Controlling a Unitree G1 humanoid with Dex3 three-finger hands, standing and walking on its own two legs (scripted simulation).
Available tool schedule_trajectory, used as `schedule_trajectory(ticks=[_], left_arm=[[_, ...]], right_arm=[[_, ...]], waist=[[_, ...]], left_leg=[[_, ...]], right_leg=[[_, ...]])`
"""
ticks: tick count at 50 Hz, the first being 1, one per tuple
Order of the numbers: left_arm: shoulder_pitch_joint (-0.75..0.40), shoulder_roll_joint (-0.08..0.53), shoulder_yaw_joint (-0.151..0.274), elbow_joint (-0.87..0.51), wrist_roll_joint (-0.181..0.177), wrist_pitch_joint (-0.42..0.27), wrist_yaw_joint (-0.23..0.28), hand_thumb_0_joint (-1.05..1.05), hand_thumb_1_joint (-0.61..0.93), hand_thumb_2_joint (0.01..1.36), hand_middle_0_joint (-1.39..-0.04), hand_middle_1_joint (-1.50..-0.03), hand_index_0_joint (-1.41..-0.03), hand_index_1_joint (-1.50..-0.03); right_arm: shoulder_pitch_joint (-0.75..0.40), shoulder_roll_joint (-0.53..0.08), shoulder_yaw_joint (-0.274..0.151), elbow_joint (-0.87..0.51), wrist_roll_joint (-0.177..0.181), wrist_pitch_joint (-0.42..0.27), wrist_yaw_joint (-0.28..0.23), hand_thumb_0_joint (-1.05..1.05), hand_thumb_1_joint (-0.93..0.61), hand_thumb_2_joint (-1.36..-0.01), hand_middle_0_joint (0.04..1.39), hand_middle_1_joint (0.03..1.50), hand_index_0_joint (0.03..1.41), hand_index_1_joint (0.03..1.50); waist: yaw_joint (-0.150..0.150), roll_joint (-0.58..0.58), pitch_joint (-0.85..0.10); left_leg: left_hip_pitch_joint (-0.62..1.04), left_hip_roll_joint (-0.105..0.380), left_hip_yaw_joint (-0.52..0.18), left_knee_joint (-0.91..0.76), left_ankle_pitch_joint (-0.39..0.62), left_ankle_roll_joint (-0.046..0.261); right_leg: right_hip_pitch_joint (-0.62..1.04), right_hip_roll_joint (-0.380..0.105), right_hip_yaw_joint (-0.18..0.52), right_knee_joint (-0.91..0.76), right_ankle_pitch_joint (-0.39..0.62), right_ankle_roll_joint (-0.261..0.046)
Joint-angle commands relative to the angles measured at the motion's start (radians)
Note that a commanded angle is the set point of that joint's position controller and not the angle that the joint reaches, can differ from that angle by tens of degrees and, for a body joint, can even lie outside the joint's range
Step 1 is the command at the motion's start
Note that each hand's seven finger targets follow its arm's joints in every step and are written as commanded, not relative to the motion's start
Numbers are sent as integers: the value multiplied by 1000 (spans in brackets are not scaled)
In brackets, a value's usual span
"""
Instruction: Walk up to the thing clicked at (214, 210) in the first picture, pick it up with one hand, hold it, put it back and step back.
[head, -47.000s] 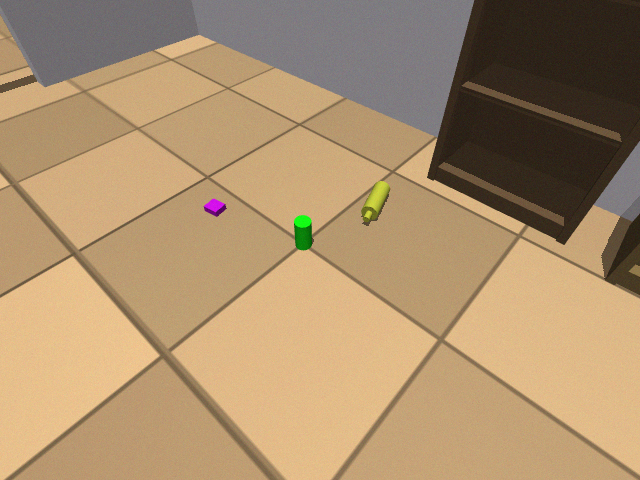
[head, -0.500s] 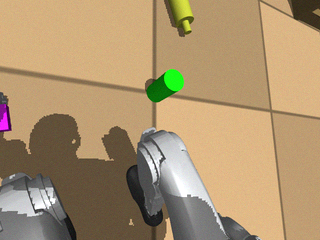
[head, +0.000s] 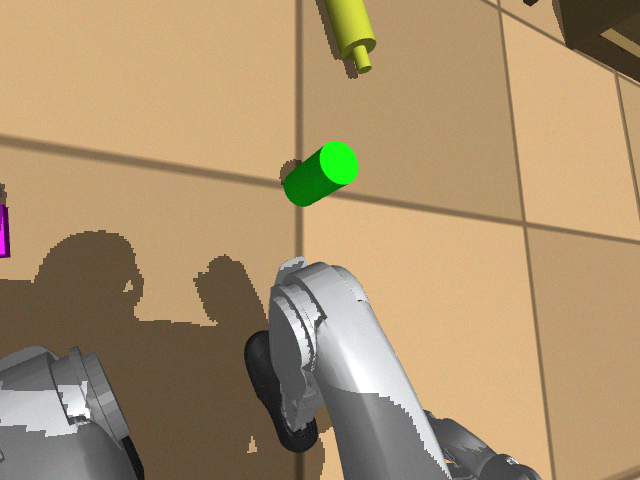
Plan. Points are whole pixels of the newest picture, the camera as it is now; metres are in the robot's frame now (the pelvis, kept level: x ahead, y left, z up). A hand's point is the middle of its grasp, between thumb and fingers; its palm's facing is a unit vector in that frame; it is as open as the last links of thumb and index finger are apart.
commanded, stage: open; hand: left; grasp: from above
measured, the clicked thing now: out of the picture +0.46 +0.26 -0.29
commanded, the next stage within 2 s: withdraw in 0.62 s
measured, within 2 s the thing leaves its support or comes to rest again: neither
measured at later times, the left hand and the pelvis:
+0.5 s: hand out of the picture +0.44 +0.26 -0.25, palm faces -0.46 -0.01 -0.89, open 12.7 cm; pelvis +0.00 +0.00 +0.00, yaw -1 degrees
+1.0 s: hand out of the picture +0.47 +0.26 -0.22, palm faces -0.33 -0.05 -0.94, open 13.9 cm; pelvis +0.00 +0.00 +0.01, yaw +0 degrees
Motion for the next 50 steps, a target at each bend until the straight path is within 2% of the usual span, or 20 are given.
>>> schedule_trajectory(ticks=[1, 5, 9, 11, 14, 16, 18, 23, 26, 29, 32, 37, 39, 41, 44, 45, 46, 48, 49, 50], left_arm=[[-236, 125, 8, -81, -25, 4, -1, 0, -39, 608, -498, -535, -495, -539], [-233, 161, 29, -103, -33, -17, -12, 0, -111, 671, -431, -609, -429, -611], [-216, 146, 10, -115, -27, -42, -19, 0, -156, 706, -380, -665, -382, -663], [-217, 167, 19, -114, -20, -49, -14, 0, -186, 732, -352, -696, -355, -694], [-209, 151, 8, -136, -29, -57, -4, 0, -219, 763, -312, -728, -315, -725], [-209, 163, 12, -138, -18, -60, 3, 0, -252, 787, -282, -756, -285, -752], [-204, 137, 4, -128, -21, -58, 10, 0, -266, 802, -265, -774, -269, -770], [-206, 144, 0, -111, -17, -43, 28, 0, -328, 858, -217, -811, -215, -812], [-209, 140, -9, -107, -16, -30, 21, 0, -375, 899, -179, -846, -175, -850], [-229, 148, -2, -120, -26, -26, 19, 0, -401, 921, -161, -862, -154, -868], [-226, 139, -3, -111, -21, -22, 16, 0, -433, 944, -120, -896, -116, -899], [-219, 142, -7, -99, -25, -14, -5, 0, -461, 940, -101, -973, -114, -958], [-231, 137, -6, -122, -26, -14, -8, 0, -479, 956, -82, -981, -93, -968], [-277, 178, 26, -172, -27, -17, -5, 0, -480, 959, -78, -992, -91, -977], [-299, 174, 53, -231, -33, 0, 17, 0, -493, 966, -75, -990, -84, -979], [-338, 172, 67, -306, -35, 3, 27, 0, -494, 965, -67, -994, -79, -980], [-326, 169, 86, -344, -39, 16, 36, 0, -496, 965, -68, -991, -78, -978], [-280, 132, 106, -324, -58, 60, 50, 0, -507, 973, -68, -980, -72, -973], [-288, 132, 128, -363, -64, 83, 58, 0, -506, 974, -65, -979, -70, -972], [-286, 158, 177, -455, -77, 106, 66, 0, -506, 975, -65, -979, -69, -973]], right_arm=[[190, -307, -77, 1, 11, -3, -6, 0, -907, -905, 201, 301, 201, 301], [200, -312, -68, -8, 13, 6, -11, 0, -907, -905, 201, 301, 201, 301], [180, -311, -60, -19, 8, 6, -13, 0, -905, -904, 201, 301, 201, 301], [195, -309, -57, -18, 10, 12, -17, 0, -905, -904, 201, 301, 201, 301], [183, -311, -57, -16, 6, 9, -20, 0, -902, -903, 201, 301, 201, 301], [203, -310, -56, -17, 7, 10, -21, 0, -902, -902, 201, 301, 201, 301], [196, -308, -52, -16, 1, 6, -17, 0, -901, -902, 201, 301, 201, 301], [201, -317, -67, -3, 2, 11, -24, 0, -901, -903, 201, 301, 201, 301], [191, -320, -65, -20, 6, 8, -24, 0, -900, -902, 201, 301, 200, 301], [184, -316, -63, -19, 11, 2, -24, 0, -901, -903, 201, 301, 200, 301], [190, -317, -59, -27, 14, 0, -19, 0, -898, -902, 201, 301, 201, 301], [190, -315, -57, -39, 16, -2, -19, 0, -904, -900, 201, 300, 201, 300], [195, -322, -64, -31, 17, -1, -19, 0, -903, -901, 201, 300, 201, 300], [224, -322, -62, -31, 18, 0, -15, 0, -901, -900, 201, 300, 201, 300], [226, -306, -81, -23, 16, -1, -4, 0, -901, -900, 201, 300, 201, 300], [238, -313, -100, -19, 16, -3, 2, 0, -900, -900, 201, 300, 201, 300], [247, -305, -112, -20, 20, -2, 12, 0, -900, -900, 201, 301, 201, 301], [242, -288, -133, -21, 34, 2, 30, 0, -899, -901, 201, 301, 201, 301], [255, -285, -148, -21, 39, 8, 37, 0, -897, -900, 201, 300, 201, 300], [265, -283, -170, -26, 53, 21, 42, 0, -895, -900, 201, 300, 200, 300]], waist=[[-63, 453, -626], [-57, 466, -653], [-63, 471, -627], [-65, 469, -632], [-63, 424, -624], [-66, 442, -637], [-71, 428, -626], [-70, 442, -610], [-76, 431, -587], [-72, 454, -593], [-73, 469, -594], [-81, 464, -574], [-75, 488, -581], [-68, 544, -645], [-54, 582, -718], [-52, 618, -760], [-34, 655, -802], [-16, 641, -797], [-7, 646, -826], [42, 698, -908]], left_leg=[[450, 9, 108, -253, 243, 30], [471, 11, 107, -258, 273, 28], [468, 10, 109, -246, 263, 26], [472, 12, 110, -252, 259, 28], [435, 10, 110, -241, 230, 34], [457, 14, 111, -244, 255, 33], [456, 12, 104, -240, 258, 32], [449, 16, 101, -268, 226, 27], [438, 16, 104, -264, 198, 29], [459, 21, 91, -281, 210, 22], [476, 19, 84, -286, 240, 18], [465, 17, 96, -285, 215, 21], [481, 18, 89, -290, 234, 14], [537, 19, 89, -294, 271, 11], [558, 19, 107, -289, 281, 9], [579, 15, 108, -297, 291, 6], [606, 18, 112, -302, 313, 2], [577, 18, 127, -306, 302, 6], [579, 14, 138, -315, 302, 9], [606, 11, 152, -330, 339, 8]], right_leg=[[384, 47, -107, -197, 273, -68], [430, 51, -110, -198, 295, -68], [416, 52, -115, -197, 282, -71], [432, 53, -113, -203, 285, -67], [417, 54, -111, -222, 260, -64], [440, 57, -106, -218, 286, -61], [415, 55, -115, -210, 283, -62], [407, 59, -111, -228, 253, -67], [384, 58, -111, -226, 235, -65], [386, 56, -109, -220, 239, -69], [377, 53, -121, -203, 264, -70], [383, 50, -114, -217, 249, -68], [367, 46, -119, -211, 257, -72], [395, 46, -121, -199, 295, -69], [440, 53, -109, -212, 325, -70], [434, 46, -109, -207, 334, -71], [434, 46, -106, -206, 351, -76], [413, 46, -93, -219, 348, -74], [418, 47, -84, -232, 348, -76], [435, 42, -74, -239, 373, -80]])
